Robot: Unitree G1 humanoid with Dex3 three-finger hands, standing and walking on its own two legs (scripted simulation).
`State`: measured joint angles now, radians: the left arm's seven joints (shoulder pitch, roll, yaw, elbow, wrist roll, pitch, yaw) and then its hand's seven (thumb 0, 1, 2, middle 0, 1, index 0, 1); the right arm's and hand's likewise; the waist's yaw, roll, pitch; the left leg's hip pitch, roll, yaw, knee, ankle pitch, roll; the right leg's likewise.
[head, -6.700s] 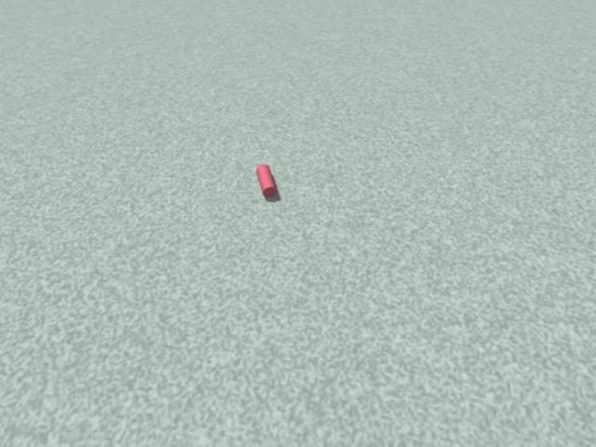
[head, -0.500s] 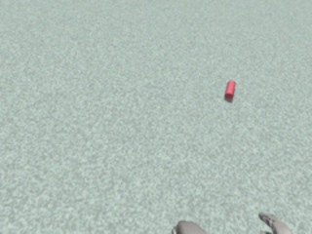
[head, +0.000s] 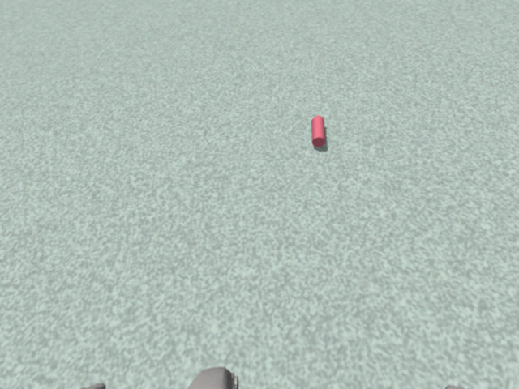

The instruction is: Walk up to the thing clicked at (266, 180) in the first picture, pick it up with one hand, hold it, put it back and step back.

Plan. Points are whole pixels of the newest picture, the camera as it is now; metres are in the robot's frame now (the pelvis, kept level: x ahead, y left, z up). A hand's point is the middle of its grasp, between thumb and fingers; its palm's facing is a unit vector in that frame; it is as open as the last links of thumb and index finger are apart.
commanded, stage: walk up
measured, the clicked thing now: (318, 129) +1.43 -0.28 -0.74
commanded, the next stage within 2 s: stand in 1.60 s
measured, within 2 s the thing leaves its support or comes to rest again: neither
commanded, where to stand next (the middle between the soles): +0.05 +0.02 m, yaw -12 degrees
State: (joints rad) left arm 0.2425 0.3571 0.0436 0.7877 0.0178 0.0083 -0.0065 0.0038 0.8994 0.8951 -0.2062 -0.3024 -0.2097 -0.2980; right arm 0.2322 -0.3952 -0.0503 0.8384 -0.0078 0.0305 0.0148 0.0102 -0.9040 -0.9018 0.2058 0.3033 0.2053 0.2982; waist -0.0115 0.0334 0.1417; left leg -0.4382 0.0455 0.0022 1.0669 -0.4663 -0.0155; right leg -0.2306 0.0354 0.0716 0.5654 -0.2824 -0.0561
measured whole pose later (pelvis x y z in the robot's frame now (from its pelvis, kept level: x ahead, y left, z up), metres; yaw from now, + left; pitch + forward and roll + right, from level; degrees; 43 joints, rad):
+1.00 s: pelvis -0.02 +0.02 -0.01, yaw -12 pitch -4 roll +1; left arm 0.21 0.38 0.02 0.96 0.01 -0.03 0.00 0.01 0.90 0.90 -0.21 -0.30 -0.21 -0.30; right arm 0.19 -0.36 -0.02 0.98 -0.02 0.02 0.04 0.01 -0.90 -0.90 0.21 0.30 0.21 0.30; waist 0.00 0.01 0.06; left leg -0.24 0.06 0.01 0.62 -0.33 -0.03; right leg -0.28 0.01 0.11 0.64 -0.30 0.02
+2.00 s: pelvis -0.01 +0.02 +0.01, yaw -12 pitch -3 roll +0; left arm 0.09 0.35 0.00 1.13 0.01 -0.01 -0.01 0.00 0.90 0.90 -0.20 -0.30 -0.21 -0.30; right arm 0.10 -0.36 -0.02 1.14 -0.01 -0.01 0.02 0.01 -0.90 -0.90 0.21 0.30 0.21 0.30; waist -0.02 -0.01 0.07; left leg -0.10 0.04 0.03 0.35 -0.19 -0.04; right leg -0.15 -0.01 0.12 0.37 -0.17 0.05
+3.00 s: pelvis -0.01 +0.02 +0.01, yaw -11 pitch -3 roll +0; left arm 0.12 0.36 -0.01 1.10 0.01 0.00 -0.01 0.00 0.90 0.90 -0.20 -0.30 -0.21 -0.30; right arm 0.11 -0.36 -0.01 1.13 -0.01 -0.01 0.02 0.01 -0.90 -0.90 0.21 0.30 0.21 0.30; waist -0.01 0.00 0.06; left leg -0.11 0.03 0.01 0.35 -0.20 -0.03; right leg -0.15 -0.03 0.10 0.37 -0.18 0.05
